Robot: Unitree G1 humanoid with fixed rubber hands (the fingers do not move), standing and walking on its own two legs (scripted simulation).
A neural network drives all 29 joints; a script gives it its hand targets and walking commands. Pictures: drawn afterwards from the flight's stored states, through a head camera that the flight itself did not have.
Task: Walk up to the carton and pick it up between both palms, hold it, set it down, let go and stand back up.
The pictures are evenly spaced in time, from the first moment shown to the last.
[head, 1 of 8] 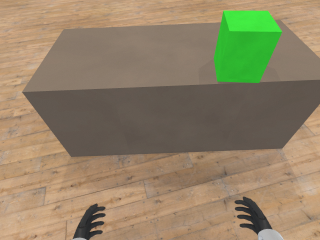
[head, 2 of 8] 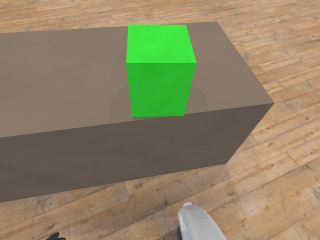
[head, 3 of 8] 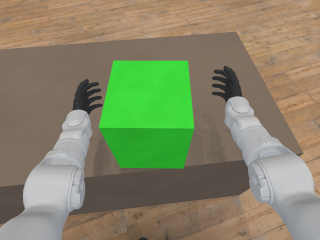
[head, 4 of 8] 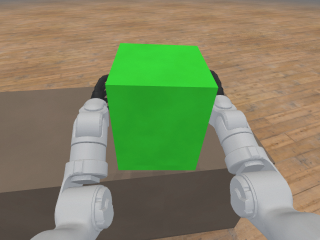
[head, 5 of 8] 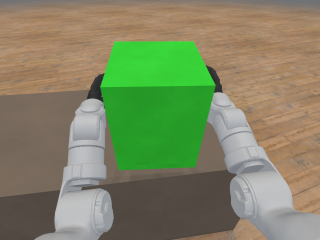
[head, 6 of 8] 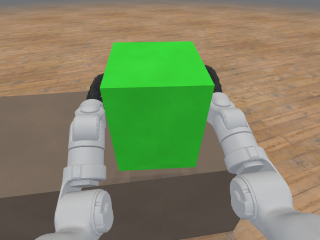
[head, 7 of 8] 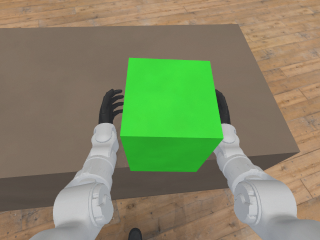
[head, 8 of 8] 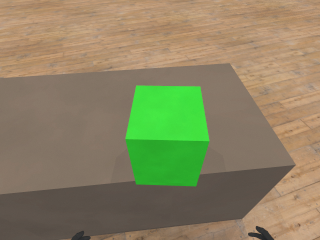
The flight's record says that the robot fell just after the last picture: no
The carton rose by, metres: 0.22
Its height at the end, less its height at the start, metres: +0.00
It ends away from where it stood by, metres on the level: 0.05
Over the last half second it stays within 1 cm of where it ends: yes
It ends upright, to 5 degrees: yes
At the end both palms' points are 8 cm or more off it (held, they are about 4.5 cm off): yes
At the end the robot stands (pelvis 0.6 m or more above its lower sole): yes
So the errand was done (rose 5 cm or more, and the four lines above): yes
